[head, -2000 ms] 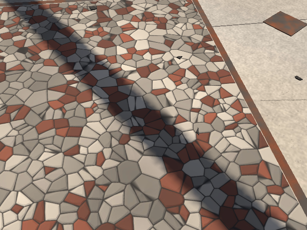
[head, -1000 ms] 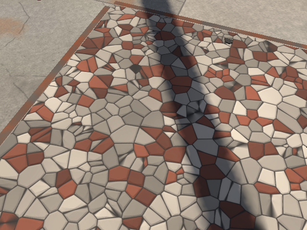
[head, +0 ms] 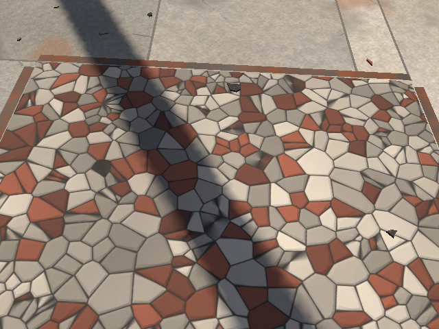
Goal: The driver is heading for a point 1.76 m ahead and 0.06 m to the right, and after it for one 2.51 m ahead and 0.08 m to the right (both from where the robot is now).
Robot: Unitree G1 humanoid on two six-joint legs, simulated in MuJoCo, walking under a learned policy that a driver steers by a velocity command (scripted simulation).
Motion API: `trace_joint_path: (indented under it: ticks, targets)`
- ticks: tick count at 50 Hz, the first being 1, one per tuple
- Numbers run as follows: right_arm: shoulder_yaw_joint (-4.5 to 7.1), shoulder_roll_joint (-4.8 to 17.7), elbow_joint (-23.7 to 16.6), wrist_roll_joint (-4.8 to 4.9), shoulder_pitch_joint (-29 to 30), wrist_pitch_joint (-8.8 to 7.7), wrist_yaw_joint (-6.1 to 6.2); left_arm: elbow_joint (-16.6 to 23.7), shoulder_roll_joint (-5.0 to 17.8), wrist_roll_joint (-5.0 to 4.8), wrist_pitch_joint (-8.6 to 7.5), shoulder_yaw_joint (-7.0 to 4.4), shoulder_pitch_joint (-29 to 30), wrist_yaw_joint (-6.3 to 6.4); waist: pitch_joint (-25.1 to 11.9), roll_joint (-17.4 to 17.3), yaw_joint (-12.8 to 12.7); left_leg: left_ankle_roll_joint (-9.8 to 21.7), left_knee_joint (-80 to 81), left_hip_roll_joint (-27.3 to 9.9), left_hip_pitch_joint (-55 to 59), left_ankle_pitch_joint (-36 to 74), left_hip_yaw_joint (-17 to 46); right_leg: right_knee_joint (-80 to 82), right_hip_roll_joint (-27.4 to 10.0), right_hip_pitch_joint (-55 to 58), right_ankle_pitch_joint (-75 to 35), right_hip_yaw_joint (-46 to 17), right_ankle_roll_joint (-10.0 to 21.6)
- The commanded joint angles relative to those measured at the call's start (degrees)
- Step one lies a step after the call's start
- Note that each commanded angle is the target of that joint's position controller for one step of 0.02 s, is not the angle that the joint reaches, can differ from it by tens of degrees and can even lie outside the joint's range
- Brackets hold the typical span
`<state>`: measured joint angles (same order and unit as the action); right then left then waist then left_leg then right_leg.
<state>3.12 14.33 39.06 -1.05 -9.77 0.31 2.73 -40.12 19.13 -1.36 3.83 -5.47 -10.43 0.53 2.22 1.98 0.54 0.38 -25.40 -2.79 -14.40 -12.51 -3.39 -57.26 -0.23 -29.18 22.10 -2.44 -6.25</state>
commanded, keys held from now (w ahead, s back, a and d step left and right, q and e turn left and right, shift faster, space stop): e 0.14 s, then no key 0.12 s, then w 0.74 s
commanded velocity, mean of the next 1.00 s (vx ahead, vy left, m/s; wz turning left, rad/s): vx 0.26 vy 0.00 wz -0.22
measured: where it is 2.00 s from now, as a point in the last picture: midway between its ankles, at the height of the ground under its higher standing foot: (266, 222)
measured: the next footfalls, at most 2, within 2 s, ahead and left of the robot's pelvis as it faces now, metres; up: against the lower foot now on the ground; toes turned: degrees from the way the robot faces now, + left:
right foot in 0.16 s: +0.03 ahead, -0.14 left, +0.00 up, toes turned -8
left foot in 0.66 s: +0.18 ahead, +0.08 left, +0.00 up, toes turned -10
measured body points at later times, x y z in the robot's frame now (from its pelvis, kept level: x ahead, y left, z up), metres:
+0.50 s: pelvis +0.03 -0.05 +0.01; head +0.04 -0.06 +0.46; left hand +0.19 +0.20 -0.09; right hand +0.12 -0.35 -0.10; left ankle +0.10 +0.10 -0.71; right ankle -0.01 -0.14 -0.74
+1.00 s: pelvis +0.22 -0.03 +0.00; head +0.25 -0.02 +0.45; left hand +0.46 +0.17 -0.10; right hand +0.17 -0.30 -0.12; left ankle +0.14 +0.08 -0.74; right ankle +0.36 -0.23 -0.69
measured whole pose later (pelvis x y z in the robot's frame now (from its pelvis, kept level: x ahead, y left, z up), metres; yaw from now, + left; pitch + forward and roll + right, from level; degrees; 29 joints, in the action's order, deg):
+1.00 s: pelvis +0.22 -0.03 +0.00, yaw -11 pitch +2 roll +0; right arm 2.0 14.9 46.6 0.6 -23.5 -4.3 -0.2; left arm -39.6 16.4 -0.7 -3.9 -2.9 -7.0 -1.8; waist 0.9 2.7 4.5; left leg 2.3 -12.3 2.1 0.7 -15.3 -1.4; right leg -38.9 -4.9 -38.2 -0.9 -1.3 -1.1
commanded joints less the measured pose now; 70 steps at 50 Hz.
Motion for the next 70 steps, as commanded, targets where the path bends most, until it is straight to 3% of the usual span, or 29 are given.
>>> trace_joint_path:
  ticks: [1,5,7,8,9,10,11,13,18,28,31,33,34,35,36,37,40,47,52,55,57,58,59,60,61,63,64,66,70]
  targets:
    - [3.84,12.43,-3.09,0.36,-0.03,-0.09,-0.07,6.61,2.39,0.1,-0.85,0.04,3.7,-0.86,-6.74,-12.6,1.89,12.17,5.53,-14.07,9.69,23.55,7.91,7.71,-1.25,0.35,0.63,3.25,0.5]
    - [4.4,13.26,-2.46,1.84,0.6,-0.25,-1.02,7.33,3.43,0.03,-0.18,-0.65,2.21,-1.77,-6.53,-13.18,0.87,10.82,2.57,-15.42,9.19,23.41,6.26,19.46,-0.29,6.89,-2.32,6.16,3.71]
    - [4.19,11.95,-1.46,2.89,0.16,-0.46,-1.14,6.0,3.86,0.21,-0.13,-1.34,-2.08,-1.8,-7.1,-10.94,-1.57,6.29,-3.72,-13.35,5.09,18.61,2.48,32.38,1.66,16.57,-13.06,6.82,7.18]
    - [3.51,9.46,-0.48,1.82,-2.9,-0.73,-1.43,5.85,7.16,0.25,-0.29,-2.35,-4.07,-1.14,-8.48,-2.61,-1.22,1.31,-12.96,-9.67,-3.71,8.46,-2.12,35.8,-2.89,26.95,-26.83,-1.42,9.96]
    - [1.6,4.97,-3.32,-1.83,-2.18,-0.91,-1.91,7.43,13.79,0.93,-0.58,-3.36,-4.3,-0.11,-9.06,16.93,0.41,-4.79,-30.68,-1.62,-21.56,-25.59,-5.34,33.42,-19.45,35.53,-52.89,-22.29,18.87]
    - [2.57,8.4,-4.18,-0.5,2.76,-1.04,-1.37,7.81,11.41,2.94,-1.86,-2.47,-5.68,-0.7,-12.89,11.26,-4.81,-5.41,-40.3,0.64,-23.91,-28.62,3.54,34.81,-23.81,30.71,-51.64,-24.7,27.69]
    - [3.15,10.26,-3.93,1.17,4.26,-0.64,-1.04,7.13,9.63,3.27,-2.88,-1.76,-3.97,-0.92,-10.18,7.22,-4.13,-4.83,-43.21,-0.54,-23.95,-24.51,5.3,35.87,-20.2,27.73,-44.87,-19.36,25.9]
    - [3.48,10.22,-1.91,0.97,2.87,0.16,-0.25,6.79,6.07,1.51,-3.43,-0.58,1.77,-0.38,-7.15,4.67,-1.52,-4.51,-40.59,-1.56,-23.67,-16.15,6.29,36.34,-14.38,24.89,-36.19,-13.27,20.09]
    - [2.86,8.83,-1.33,1.67,2.2,-1.13,-1.97,4.45,4.62,1.21,-4.29,0.42,-1.63,0.45,-4.32,7.28,-2.39,-3.72,-29.72,-1.04,-22.95,-3.05,4.45,46.33,-11.8,23.99,3.1,-15.27,19.15]
    - [1.55,7.51,-1.75,2.41,5.73,-4.99,-3.93,0.98,8.05,0.27,-6.35,-0.41,-5.48,-0.79,0.33,4.6,-4.39,-0.49,-8.23,-0.13,-13.83,-1.61,3.21,47.16,-13.7,20.32,3.15,-15.51,19.51]
    - [1.43,7.35,-0.54,2.43,2.08,-5.76,-4.28,0.36,7.28,-0.05,-6.02,-0.05,-5.12,-1.2,-0.6,3.13,-1.5,1.41,-2.62,1.28,-4.0,1.86,1.45,43.47,-12.27,16.49,2.23,-13.97,17.85]
    - [2.28,9.27,1.96,2.42,-7.0,-5.89,-3.62,0.2,3.61,0.69,-6.13,1.25,-4.66,-1.35,-3.77,1.41,2.79,3.22,-1.06,-0.36,10.02,0.49,4.23,34.33,-8.34,9.51,-1.07,-9.99,14.66]
    - [3.18,13.55,2.57,1.68,-13.01,-6.01,-3.04,1.79,-0.59,1.43,-6.71,2.53,-3.14,-1.45,-6.75,-8.24,4.85,7.39,4.02,-10.29,19.56,-5.73,18.29,16.79,-1.88,0.08,-1.34,-2.5,10.58]
    - [4.67,18.7,3.55,1.27,-17.66,-5.91,-3.56,4.49,0.64,0.63,-7.9,2.27,-2.9,-0.92,-8.71,-20.6,5.59,15.32,11.78,-19.62,25.54,-18.52,39.98,0.13,3.02,-13.66,9.86,1.03,7.95]
    - [3.18,13.89,2.99,1.59,-15.73,-6.13,-3.79,3.96,5.62,-0.14,-8.53,0.92,-2.49,-0.88,-5.43,-13.67,5.26,15.88,13.04,-19.62,24.05,-25.3,41.08,-7.52,-0.19,-19.09,9.59,-2.91,8.12]
    - [2.31,11.46,2.35,1.52,-13.19,-6.23,-3.8,3.63,6.31,-0.55,-8.82,0.6,-2.07,-1.22,-2.13,-11.56,3.99,14.01,13.16,-17.28,21.7,-24.07,35.65,-9.38,-2.31,-21.11,4.13,-2.87,8.81]
    - [1.21,9.2,1.26,0.8,-8.29,-6.01,-3.74,2.96,3.72,0.66,-8.8,0.78,-1.07,-1.65,0.46,-7.87,1.46,11.68,15.74,-12.0,14.04,-7.35,23.78,-4.84,-5.96,-17.3,-6.69,-1.7,8.15]
    - [1.46,10.67,3.33,1.56,-10.74,-5.53,-2.69,4.9,-0.93,0.89,-8.58,2.39,6.55,-2.06,1.31,-6.61,2.87,10.59,18.09,-7.2,9.44,14.22,8.95,16.16,-4.27,-10.16,-23.32,2.33,4.68]
    - [1.92,11.9,5.94,2.39,-14.75,-4.59,-2.37,7.14,-0.34,0.15,-9.26,2.52,13.37,-3.56,3.55,-6.59,4.16,10.16,16.91,-10.58,13.63,15.17,8.76,25.77,-2.67,-7.4,-25.78,2.34,6.67]
    - [2.48,13.11,6.55,2.49,-14.18,-3.76,-1.99,7.03,1.92,0.38,-9.48,1.67,11.18,-3.98,1.22,-7.52,1.32,8.55,11.21,-12.03,18.88,29.28,8.32,27.88,-0.91,-2.58,-19.97,3.19,9.46]
    - [2.3,13.07,6.37,2.17,-13.07,-2.99,-1.64,3.46,5.66,0.6,-9.16,-0.43,-1.82,-3.11,-7.82,-7.68,-5.87,6.29,-5.09,-8.64,16.72,45.51,5.04,29.24,2.09,16.24,-19.55,6.06,12.64]
    - [1.15,10.67,5.2,0.99,-13.69,-3.0,-1.44,1.39,8.97,1.01,-8.78,-1.42,-12.12,-2.36,-16.36,-3.65,-9.66,4.46,-21.65,-6.17,4.63,31.28,3.92,26.05,-6.55,35.21,-20.19,-3.13,15.84]
    - [-1.3,2.28,3.96,1.07,-22.43,-4.14,-2.16,0.15,14.12,1.44,-8.77,-2.32,-15.03,-2.57,-25.34,13.44,-4.45,0.62,-43.63,5.26,-18.42,-12.01,4.82,31.29,-21.3,55.04,-5.12,-33.11,25.82]
    - [-0.22,8.0,4.95,2.34,-18.22,-5.47,-2.55,0.27,7.98,0.75,-8.72,-0.85,-15.17,-2.5,-25.43,10.5,-7.51,1.05,-50.25,4.56,-24.9,-19.88,12.22,39.02,-21.31,53.78,2.8,-41.4,25.13]
    - [0.79,11.21,2.72,3.87,-11.58,-6.21,-2.93,0.38,6.04,0.73,-8.69,-0.02,-10.85,-2.19,-14.86,7.57,-7.14,1.61,-51.47,1.54,-29.3,-15.97,10.73,40.27,-19.55,46.03,0.86,-32.25,22.5]
    - [0.64,10.25,1.49,2.3,-6.14,-6.66,-2.68,0.79,3.84,1.4,-8.7,0.71,-4.32,-2.19,-5.89,-0.08,-3.61,1.54,-45.21,-3.16,-26.07,-7.4,8.23,42.83,-15.28,29.94,-11.37,-20.59,20.66]
    - [0.85,9.84,1.8,1.98,-7.5,-6.15,-2.74,0.93,2.65,2.11,-9.01,1.09,-2.74,-2.24,-5.24,1.43,-1.38,1.37,-43.28,-4.77,-22.37,-5.0,8.8,44.41,-13.71,25.31,-15.27,-17.38,20.38]
    - [0.48,7.76,2.69,1.96,-9.86,-4.92,-2.71,0.3,2.43,1.63,-9.68,1.0,-1.86,-2.34,-4.61,2.11,0.54,0.39,-40.42,-5.55,-19.21,-3.79,8.28,47.54,-12.55,20.71,-18.25,-13.58,21.28]
    - [-0.04,6.36,0.61,1.06,-3.42,-4.01,-2.33,-2.14,4.55,1.22,-10.28,0.46,-3.67,-1.74,-0.26,0.62,-0.11,-1.9,-29.58,-6.47,-23.35,5.13,7.24,50.97,-11.47,17.79,-21.89,-7.23,21.4]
